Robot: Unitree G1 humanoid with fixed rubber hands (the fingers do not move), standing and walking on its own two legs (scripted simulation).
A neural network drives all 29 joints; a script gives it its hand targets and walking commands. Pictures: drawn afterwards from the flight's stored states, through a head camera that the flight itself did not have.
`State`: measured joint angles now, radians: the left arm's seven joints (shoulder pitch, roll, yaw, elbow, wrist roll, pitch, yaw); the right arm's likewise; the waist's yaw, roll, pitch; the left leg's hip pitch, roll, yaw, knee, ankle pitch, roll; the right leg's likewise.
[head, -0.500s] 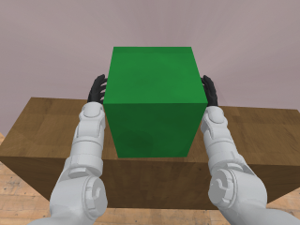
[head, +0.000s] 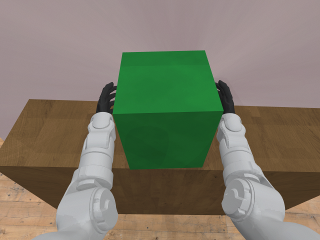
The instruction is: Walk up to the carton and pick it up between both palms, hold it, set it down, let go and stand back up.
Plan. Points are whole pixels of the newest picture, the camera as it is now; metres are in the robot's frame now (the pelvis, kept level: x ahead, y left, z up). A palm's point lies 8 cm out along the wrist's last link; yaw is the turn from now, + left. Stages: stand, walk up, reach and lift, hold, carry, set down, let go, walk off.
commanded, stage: set down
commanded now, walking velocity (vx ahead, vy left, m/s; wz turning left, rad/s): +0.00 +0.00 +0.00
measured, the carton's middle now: (165, 113) +0.44 -0.01 +0.04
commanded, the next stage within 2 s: none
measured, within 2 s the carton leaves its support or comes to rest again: rests again in 0.82 s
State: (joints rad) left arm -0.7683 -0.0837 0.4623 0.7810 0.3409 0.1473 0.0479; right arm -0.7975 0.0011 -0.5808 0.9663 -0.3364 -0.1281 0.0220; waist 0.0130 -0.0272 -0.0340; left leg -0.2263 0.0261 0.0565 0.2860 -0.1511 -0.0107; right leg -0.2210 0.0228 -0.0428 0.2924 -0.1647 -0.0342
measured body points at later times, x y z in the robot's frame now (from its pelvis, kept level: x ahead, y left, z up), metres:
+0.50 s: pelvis -0.01 +0.00 +0.00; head +0.05 +0.01 +0.45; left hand +0.42 +0.15 +0.06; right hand +0.42 -0.17 +0.07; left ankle -0.01 +0.12 -0.75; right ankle -0.01 -0.09 -0.75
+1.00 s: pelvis +0.00 +0.00 +0.00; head +0.05 +0.01 +0.45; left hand +0.42 +0.15 +0.06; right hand +0.42 -0.17 +0.07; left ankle -0.01 +0.12 -0.75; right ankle -0.01 -0.09 -0.75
